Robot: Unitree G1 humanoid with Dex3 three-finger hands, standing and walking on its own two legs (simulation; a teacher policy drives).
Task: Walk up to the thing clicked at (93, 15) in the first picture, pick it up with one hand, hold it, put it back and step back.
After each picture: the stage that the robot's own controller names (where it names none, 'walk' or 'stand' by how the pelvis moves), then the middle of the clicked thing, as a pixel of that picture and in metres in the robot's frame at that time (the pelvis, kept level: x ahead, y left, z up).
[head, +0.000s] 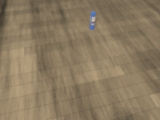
stand; (92, 20) +1.83 -0.16 -0.66
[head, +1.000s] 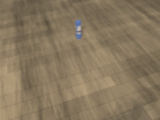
walk; (78, 30) +1.68 +0.13 -0.64
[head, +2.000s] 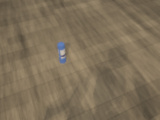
walk; (61, 53) +1.10 +0.24 -0.64
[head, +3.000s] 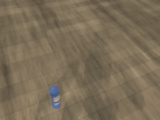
walk; (55, 98) +0.62 +0.19 -0.63
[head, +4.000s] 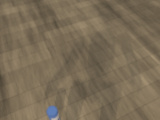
stand; (54, 116) +0.42 +0.21 -0.63
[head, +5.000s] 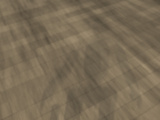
walk; out of the picture +0.37 +0.23 -0.65
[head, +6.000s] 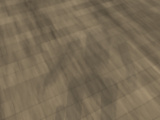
stand; out of the picture +0.27 +0.19 -0.64
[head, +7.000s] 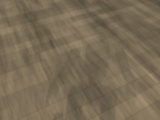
stand; out of the picture +0.29 +0.20 -0.66
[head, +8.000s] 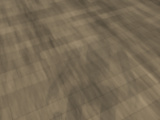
stand; out of the picture +0.30 +0.21 -0.66
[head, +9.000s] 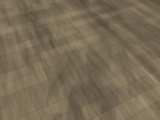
stand; out of the picture +0.29 +0.21 -0.66
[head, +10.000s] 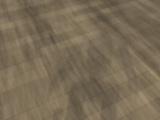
go down; out of the picture +0.29 +0.21 -0.66
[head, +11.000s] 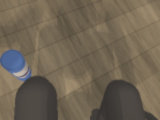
go down; (19, 68) +0.38 +0.26 -0.24
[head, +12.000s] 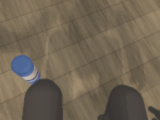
approach; (28, 72) +0.36 +0.26 -0.25
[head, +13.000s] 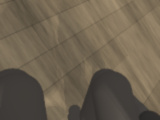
close in; out of the picture +0.34 +0.30 -0.15
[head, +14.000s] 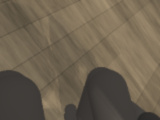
close; out of the picture +0.35 +0.30 -0.15
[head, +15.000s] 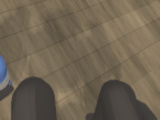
lift; out of the picture +0.30 +0.28 -0.05
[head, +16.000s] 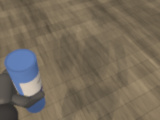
lift; (29, 86) +0.31 +0.17 +0.07
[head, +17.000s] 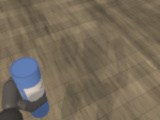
hold; (33, 92) +0.31 +0.17 +0.03
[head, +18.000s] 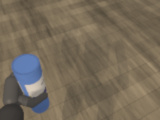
hold; (34, 88) +0.32 +0.17 +0.04
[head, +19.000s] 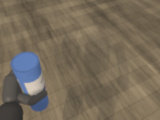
crouch; (33, 86) +0.32 +0.17 +0.05
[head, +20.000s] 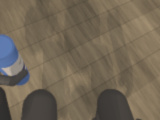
crouch; (12, 65) +0.38 +0.23 -0.06
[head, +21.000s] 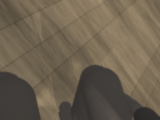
lower; out of the picture +0.36 +0.31 -0.15
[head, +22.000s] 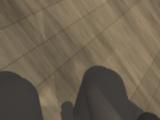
lower; out of the picture +0.36 +0.31 -0.15
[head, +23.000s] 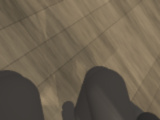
lower; out of the picture +0.34 +0.31 -0.15
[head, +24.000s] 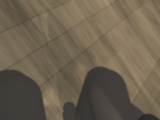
lower; out of the picture +0.33 +0.30 -0.15
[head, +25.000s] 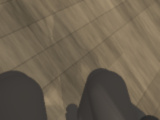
loosen; out of the picture +0.32 +0.29 -0.15
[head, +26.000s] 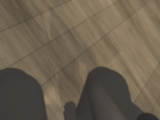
withdraw; out of the picture +0.32 +0.29 -0.15
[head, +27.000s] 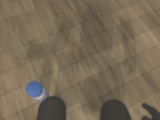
walk; (39, 93) +0.35 +0.24 -0.39
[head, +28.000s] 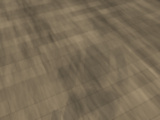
stand; out of the picture +0.30 +0.21 -0.60
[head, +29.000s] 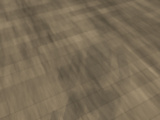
stand; out of the picture +0.29 +0.22 -0.60
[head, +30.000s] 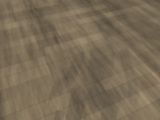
stand; out of the picture +0.30 +0.20 -0.63
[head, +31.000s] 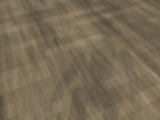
stand; out of the picture +0.30 +0.21 -0.66
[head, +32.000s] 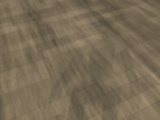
stand; out of the picture +0.28 +0.21 -0.66
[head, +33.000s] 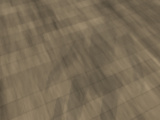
walk; out of the picture +0.31 +0.20 -0.64
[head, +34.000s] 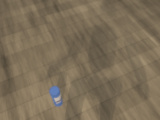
walk; (56, 97) +0.51 +0.19 -0.63
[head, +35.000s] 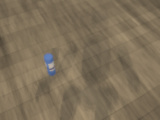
walk; (50, 65) +0.78 +0.27 -0.63
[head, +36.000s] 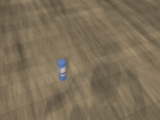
stand; (61, 70) +0.90 +0.19 -0.65
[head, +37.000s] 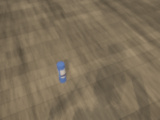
stand; (61, 72) +0.92 +0.20 -0.66
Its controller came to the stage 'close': yes
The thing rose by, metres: 0.68
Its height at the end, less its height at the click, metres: +0.00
